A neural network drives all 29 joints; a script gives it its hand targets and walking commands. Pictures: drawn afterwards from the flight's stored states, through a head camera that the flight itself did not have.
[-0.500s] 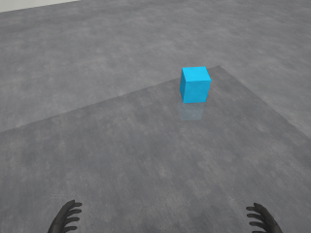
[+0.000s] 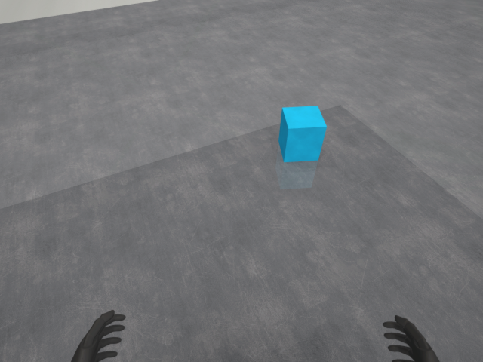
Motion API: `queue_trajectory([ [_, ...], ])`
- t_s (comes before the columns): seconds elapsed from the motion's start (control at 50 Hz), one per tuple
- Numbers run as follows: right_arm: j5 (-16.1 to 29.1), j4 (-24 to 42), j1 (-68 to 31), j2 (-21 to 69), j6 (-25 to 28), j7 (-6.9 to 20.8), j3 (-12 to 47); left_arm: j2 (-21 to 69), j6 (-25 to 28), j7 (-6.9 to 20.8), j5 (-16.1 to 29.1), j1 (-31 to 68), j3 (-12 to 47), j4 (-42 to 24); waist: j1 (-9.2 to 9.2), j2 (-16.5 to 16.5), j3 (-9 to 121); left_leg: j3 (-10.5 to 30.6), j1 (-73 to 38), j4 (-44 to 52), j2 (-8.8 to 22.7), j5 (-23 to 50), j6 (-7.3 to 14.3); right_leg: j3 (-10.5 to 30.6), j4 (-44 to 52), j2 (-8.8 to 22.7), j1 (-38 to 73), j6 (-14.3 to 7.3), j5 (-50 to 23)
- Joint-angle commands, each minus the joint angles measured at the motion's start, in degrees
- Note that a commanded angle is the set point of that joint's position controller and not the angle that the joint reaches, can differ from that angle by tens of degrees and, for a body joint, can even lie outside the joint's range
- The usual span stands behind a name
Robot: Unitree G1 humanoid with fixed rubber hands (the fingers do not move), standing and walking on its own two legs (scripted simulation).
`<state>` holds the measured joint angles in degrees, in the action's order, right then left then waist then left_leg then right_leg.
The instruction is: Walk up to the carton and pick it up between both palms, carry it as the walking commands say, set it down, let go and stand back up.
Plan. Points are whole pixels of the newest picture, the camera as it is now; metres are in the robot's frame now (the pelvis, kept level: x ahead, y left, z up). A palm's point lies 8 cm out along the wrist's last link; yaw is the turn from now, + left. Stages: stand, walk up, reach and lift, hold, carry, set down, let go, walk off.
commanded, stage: stand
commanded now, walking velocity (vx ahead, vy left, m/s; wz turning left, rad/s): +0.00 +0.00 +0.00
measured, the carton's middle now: (300, 134) +1.42 -0.36 -0.63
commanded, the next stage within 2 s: walk up in 1.34 s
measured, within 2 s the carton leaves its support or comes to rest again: neither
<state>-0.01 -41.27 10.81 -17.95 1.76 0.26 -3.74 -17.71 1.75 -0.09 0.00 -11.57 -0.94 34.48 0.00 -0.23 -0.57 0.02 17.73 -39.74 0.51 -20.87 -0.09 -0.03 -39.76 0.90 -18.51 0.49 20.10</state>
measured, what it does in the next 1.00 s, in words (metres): stands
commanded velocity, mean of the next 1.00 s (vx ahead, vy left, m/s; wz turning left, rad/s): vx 0.00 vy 0.00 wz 0.00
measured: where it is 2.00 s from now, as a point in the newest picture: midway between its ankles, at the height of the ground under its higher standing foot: outside the picture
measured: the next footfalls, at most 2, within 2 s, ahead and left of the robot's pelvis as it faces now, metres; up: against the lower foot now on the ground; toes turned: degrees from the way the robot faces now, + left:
right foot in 1.82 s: +0.10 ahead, -0.22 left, +0.00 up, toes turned -6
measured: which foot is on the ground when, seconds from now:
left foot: down 0.00-1.00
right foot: down 0.00-1.00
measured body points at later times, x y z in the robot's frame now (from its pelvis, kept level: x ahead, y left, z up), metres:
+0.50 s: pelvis -0.01 +0.00 +0.00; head -0.01 +0.00 +0.45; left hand +0.16 +0.27 -0.07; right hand +0.13 -0.29 -0.09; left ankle +0.00 +0.12 -0.72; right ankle +0.01 -0.13 -0.72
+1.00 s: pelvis -0.01 +0.00 +0.00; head -0.02 +0.00 +0.45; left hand +0.15 +0.27 -0.07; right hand +0.13 -0.29 -0.10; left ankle +0.00 +0.12 -0.72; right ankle +0.01 -0.13 -0.72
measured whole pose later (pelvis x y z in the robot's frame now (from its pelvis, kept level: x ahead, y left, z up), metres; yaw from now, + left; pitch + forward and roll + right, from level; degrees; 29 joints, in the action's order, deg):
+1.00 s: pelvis -0.01 +0.00 +0.00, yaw +0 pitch -2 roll +0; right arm 0.0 -45.0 10.2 -19.0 1.8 0.6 -3.8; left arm -18.3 1.8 -0.1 0.0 -11.6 -0.9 34.8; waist 0.0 -0.2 -1.1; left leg 0.0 17.8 -39.7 0.5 -19.9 -0.1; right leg 0.0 -39.7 0.9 -18.5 0.5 19.1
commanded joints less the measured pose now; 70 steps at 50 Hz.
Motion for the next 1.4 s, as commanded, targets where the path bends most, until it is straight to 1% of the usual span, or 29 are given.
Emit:
queue_trajectory([
  [0.0, -2.3, 2.5, -3.7, -13.4, 1.5, -0.3, -1.9, -12.1, 1.8, -0.3, -0.9, 2.0, -4.2, 0.5, -0.64, -0.9, 0.1, 5.2, 0.6, 8.2, 5.3, 8.7, 4.5, 4.1, 6.5, 3.2, 0.6, -3.7, -7.8],
  [0.1, -1.7, 2.1, -3.0, -13.6, 1.7, -0.2, -2.6, -14.3, 2.3, -0.4, -1.5, 3.8, -4.4, 0.2, 0.54, 1.5, 1.2, 4.5, -0.9, 8.6, 4.2, 6.9, 4.0, 5.3, 7.0, 4.1, -0.5, -4.5, -6.4],
  [0.16, -1.7, 2.3, -3.8, -14.1, 1.7, -0.2, -2.5, -14.7, 1.6, -0.4, -1.1, 3.3, -4.3, 0.1, 0.97, -0.7, 0.0, 6.2, 0.9, 9.0, 4.9, 7.3, 4.1, 4.4, 7.4, 3.5, 0.4, -4.2, -9.3],
  [0.22, -1.9, 1.8, -3.4, -13.0, 1.3, -0.3, -2.3, -13.2, 2.2, -0.5, -1.6, 4.8, -3.9, 0.4, 0.62, 4.9, -0.4, 5.4, 0.6, 8.2, 4.4, 5.6, 4.3, 5.5, 8.6, 4.4, 0.4, -4.4, -5.7],
  [0.24, -1.7, 1.8, -2.4, -13.7, 1.4, 0.1, -2.6, -14.1, 1.9, -0.8, -1.7, 4.0, -4.2, 0.3, 1.52, 1.0, 0.5, 4.4, -1.0, 8.5, 3.9, 5.0, 3.6, 5.7, 8.9, 4.3, 0.2, -4.0, -5.2],
  [0.26, -2.0, 1.9, -5.2, -12.3, 1.3, -0.3, -1.7, -12.1, 2.1, -0.6, -1.3, 4.4, -3.7, 0.6, -0.49, 0.7, 0.9, 6.0, 0.7, 9.1, 4.8, 7.4, 4.7, 6.0, 8.5, 4.5, 1.5, -4.5, -6.7],
  [0.3, -1.4, 2.5, -4.0, -12.0, 1.5, -0.4, -2.3, -14.1, 2.3, -0.6, -1.9, 4.6, -4.5, 0.5, 1.59, 2.9, 0.1, 4.7, -0.7, 8.5, 4.7, 8.4, 3.6, 4.5, 9.1, 3.9, -0.4, -4.3, -7.3],
  [0.34, -1.6, 1.4, -3.4, -13.5, 1.2, -0.4, -2.6, -14.2, 2.3, -0.4, -1.3, 2.4, -4.2, 1.1, 0.9, 3.8, 0.7, 4.6, -0.8, 7.6, 4.6, 8.0, 3.7, 5.1, 8.8, 4.8, 1.0, -4.4, -9.9],
  [0.36, -1.0, 1.7, -4.2, -14.1, 1.5, -0.1, -2.6, -13.7, 2.2, -0.3, -1.2, 4.3, -4.4, 0.5, 0.79, 0.6, 3.1, 4.0, -1.9, 7.1, 4.8, 8.8, 3.5, 5.9, 9.4, 5.4, 1.7, -4.5, -10.3],
  [0.4, -1.5, 1.3, -2.7, -13.1, 1.8, -0.1, -2.0, -13.0, 1.8, -0.6, -1.3, 4.1, -3.7, 0.7, 0.25, 3.7, -1.5, 4.7, 1.0, 7.2, 4.2, 6.4, 3.8, 6.4, 9.1, 4.8, 0.7, -4.4, -9.2],
  [0.5, -1.8, 0.9, -3.6, -14.0, 1.8, 0.0, -2.0, -13.2, 2.0, -0.6, -1.1, 2.8, -4.2, 0.9, -0.81, -1.5, 2.3, 6.9, 0.6, 11.1, 5.5, 7.0, 4.7, 3.6, 6.2, 3.4, 3.0, -4.2, -5.5],
  [0.56, -1.6, 1.5, -5.0, -12.5, 1.5, 0.0, -1.9, -13.9, 2.1, -0.6, -1.6, 3.0, -4.1, 1.0, 0.58, 1.9, 0.9, 4.1, -0.1, 9.7, 4.7, 7.3, 4.0, 5.6, 8.7, 4.5, 2.2, -4.7, -8.7],
  [0.64, -2.0, 1.7, -6.0, -12.4, 1.6, 0.2, -1.6, -14.0, 2.2, -0.5, -1.5, 2.7, -3.9, 2.3, -0.12, 0.5, 0.9, 5.9, 0.1, 9.3, 5.7, 6.4, 4.5, 6.1, 8.7, 4.5, 0.8, -4.4, -7.3],
  [0.66, -1.2, 1.2, -5.2, -13.5, 1.4, 0.4, -2.4, -14.0, 2.2, -0.9, -1.9, 4.0, -4.2, 2.0, 0.5, 4.0, 0.3, 5.3, 0.2, 8.7, 4.4, 6.0, 4.0, 6.3, 9.4, 4.8, 0.8, -4.6, -8.2],
  [0.72, -1.7, 1.0, -3.3, -14.1, 1.8, 0.1, -1.8, -15.3, 1.9, -0.6, -1.2, 3.8, -4.7, 0.9, 1.04, 0.6, -0.5, 4.8, -0.1, 9.0, 4.4, 6.2, 3.6, 6.2, 10.5, 4.8, 0.0, -4.0, -5.6],
  [0.76, -1.4, 0.7, -5.2, -13.8, 1.6, -0.3, -2.1, -13.5, 2.2, -0.2, -1.7, 4.1, -4.2, 1.8, 0.04, 4.3, -2.3, 5.5, 0.7, 9.2, 4.6, 5.2, 4.1, 6.5, 10.8, 4.9, -0.3, -4.4, -5.9],
  [0.8, -1.4, -0.2, -3.5, -14.0, 1.7, 0.1, -2.4, -14.3, 1.8, -0.5, -1.4, 3.7, -4.3, 1.9, 1.02, 4.0, -0.6, 4.2, -0.7, 9.4, 4.1, 6.1, 3.7, 6.0, 10.7, 4.8, 0.4, -4.5, -6.8],
  [0.86, -1.9, -0.8, -5.4, -15.4, 1.5, -0.1, -2.4, -14.2, 1.9, -0.4, -1.1, 4.5, -4.3, 1.0, -0.7, -0.5, -1.2, 6.8, 2.4, 11.2, 5.2, 3.0, 4.5, 4.6, 9.2, 3.7, 1.6, -3.7, -5.0],
  [0.88, -1.3, -0.5, -4.6, -14.5, 1.2, 0.0, -2.5, -14.7, 1.9, -0.3, -1.4, 3.8, -4.4, 1.9, 0.31, 3.4, -2.0, 6.1, 0.5, 9.8, 4.8, 5.3, 4.1, 7.0, 9.6, 4.5, -0.4, -4.4, -4.9],
  [0.94, -0.9, -0.7, -5.9, -14.8, 1.3, 0.1, -2.4, -14.4, 1.9, -0.9, -1.4, 3.1, -4.2, 2.2, -0.48, 5.4, -2.9, 5.8, 0.9, 9.9, 4.6, 5.0, 3.5, 6.3, 11.1, 4.4, -1.2, -4.1, -3.5],
  [1.06, -1.4, -0.9, -4.9, -14.2, 1.0, 0.0, -2.3, -14.1, 2.5, -0.2, -1.4, 3.2, -4.0, 2.0, 0.89, -0.7, 0.5, 6.9, -0.1, 9.9, 5.0, 5.8, 4.1, 6.4, 8.4, 3.7, 0.0, -4.1, -6.4],
  [1.08, -1.0, -0.5, -5.0, -14.2, 1.3, 0.1, -2.1, -13.6, 2.1, -0.1, -1.2, 4.1, -3.5, 1.9, 0.3, 2.2, 0.6, 5.4, -0.3, 8.8, 5.0, 7.4, 3.8, 5.7, 9.4, 3.6, 0.4, -3.6, -9.3],
  [1.16, -1.0, -1.6, -4.2, -14.8, 1.5, -0.1, -1.9, -15.0, 2.3, -0.5, -1.4, 2.5, -4.3, 3.4, 0.44, -0.1, 0.0, 6.4, 0.2, 10.6, 4.9, 9.3, 4.0, 6.0, 9.0, 4.5, 2.4, -4.4, -10.6],
  [1.18, -0.7, -1.6, -5.0, -14.2, 1.5, -0.1, -1.6, -14.3, 2.0, -0.5, -1.1, 3.1, -3.3, 3.2, -0.23, 2.9, 1.6, 5.2, -1.5, 10.0, 5.4, 9.4, 4.0, 5.8, 9.3, 5.3, 2.2, -4.8, -10.2],
  [1.22, -1.0, -1.4, -6.1, -13.3, 1.7, 0.2, -1.3, -13.4, 2.2, -0.5, -1.2, 4.0, -3.4, 3.2, 0.19, 0.4, 0.3, 5.4, -1.2, 10.3, 4.9, 9.4, 4.1, 6.4, 9.2, 4.8, 0.6, -4.4, -9.4],
  [1.3, -1.9, -1.8, -5.7, -13.2, 1.6, -0.2, -1.6, -12.6, 1.9, -0.4, -1.6, 4.9, -3.4, 3.6, -0.3, 3.3, -0.7, 6.2, -0.6, 10.9, 5.0, 7.8, 4.3, 5.3, 9.9, 4.1, 1.4, -4.4, -6.5],
  [1.32, -1.2, -0.9, -6.2, -14.3, 1.7, 0.0, -2.1, -14.2, 1.8, -0.5, -1.8, 4.6, -3.6, 3.1, 0.62, -0.2, -2.0, 6.9, -0.3, 10.9, 5.3, 5.0, 4.2, 6.0, 10.5, 4.0, -0.1, -4.6, -5.8],
  [1.36, -1.1, -1.4, -5.5, -14.5, 1.5, 0.2, -1.9, -15.0, 1.4, -0.7, -1.4, 3.8, -4.0, 4.5, 0.57, 4.1, -0.1, 5.2, -0.5, 9.4, 4.7, 7.0, 3.4, 6.2, 11.0, 4.3, 0.8, -3.6, -7.6],
  [1.38, -1.2, -1.8, -5.0, -13.6, 1.5, 0.3, -1.7, -14.6, 1.8, -0.4, -1.2, 3.8, -3.8, 4.2, 1.17, 2.4, 0.0, 4.8, -1.4, 9.3, 4.4, 6.6, 3.4, 7.2, 12.3, 5.4, 0.3, -4.1, -7.7],
])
